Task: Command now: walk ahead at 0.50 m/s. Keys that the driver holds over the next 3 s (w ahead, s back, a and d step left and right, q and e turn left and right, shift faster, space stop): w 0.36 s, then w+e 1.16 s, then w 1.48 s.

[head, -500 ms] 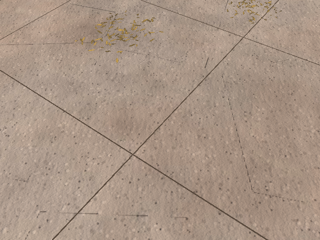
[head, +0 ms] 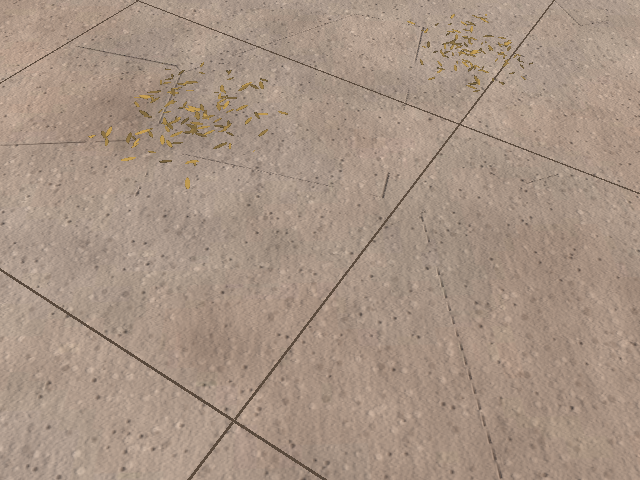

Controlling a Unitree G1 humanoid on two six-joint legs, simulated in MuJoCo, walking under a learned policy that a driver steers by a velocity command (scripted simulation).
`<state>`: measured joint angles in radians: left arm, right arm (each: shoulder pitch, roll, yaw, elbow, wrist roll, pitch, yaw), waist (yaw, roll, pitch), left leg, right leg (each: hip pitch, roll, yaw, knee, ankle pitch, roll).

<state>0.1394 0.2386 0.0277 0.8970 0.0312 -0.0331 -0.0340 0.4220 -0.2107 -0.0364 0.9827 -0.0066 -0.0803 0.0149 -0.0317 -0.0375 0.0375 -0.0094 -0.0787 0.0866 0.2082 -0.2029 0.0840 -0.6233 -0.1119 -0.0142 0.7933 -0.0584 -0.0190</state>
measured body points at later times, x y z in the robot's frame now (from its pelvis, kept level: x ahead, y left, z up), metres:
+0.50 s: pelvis +0.27 -0.05 +0.00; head +0.29 -0.07 +0.45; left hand +0.24 +0.20 -0.14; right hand +0.39 -0.31 -0.13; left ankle +0.38 +0.11 -0.69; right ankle +0.24 -0.11 -0.75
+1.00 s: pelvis +0.53 -0.02 +0.00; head +0.56 -0.02 +0.45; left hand +0.71 +0.21 -0.14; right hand +0.48 -0.29 -0.13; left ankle +0.54 +0.06 -0.75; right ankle +0.54 -0.17 -0.67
